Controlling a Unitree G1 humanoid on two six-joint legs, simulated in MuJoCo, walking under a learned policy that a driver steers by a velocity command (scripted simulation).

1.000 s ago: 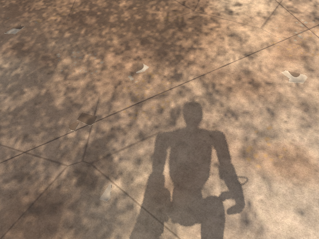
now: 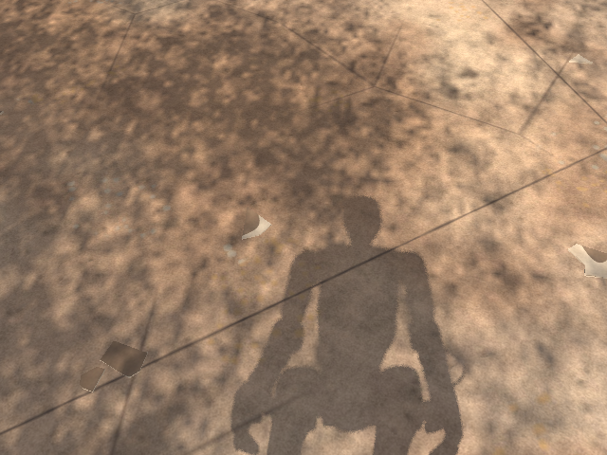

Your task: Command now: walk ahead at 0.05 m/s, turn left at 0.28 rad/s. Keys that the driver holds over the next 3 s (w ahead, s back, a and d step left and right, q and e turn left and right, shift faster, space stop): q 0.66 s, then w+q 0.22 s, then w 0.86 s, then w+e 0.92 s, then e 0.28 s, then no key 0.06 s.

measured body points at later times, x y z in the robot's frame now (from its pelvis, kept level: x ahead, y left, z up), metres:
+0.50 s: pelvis -0.01 +0.03 +0.01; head +0.02 +0.05 +0.46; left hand +0.04 +0.31 -0.13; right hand +0.11 -0.23 -0.12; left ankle -0.02 +0.10 -0.74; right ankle +0.02 -0.11 -0.68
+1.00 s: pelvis +0.03 +0.01 +0.01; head +0.05 -0.01 +0.46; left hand -0.08 +0.27 -0.10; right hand +0.27 -0.16 -0.12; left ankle -0.02 +0.16 -0.66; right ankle +0.03 -0.10 -0.74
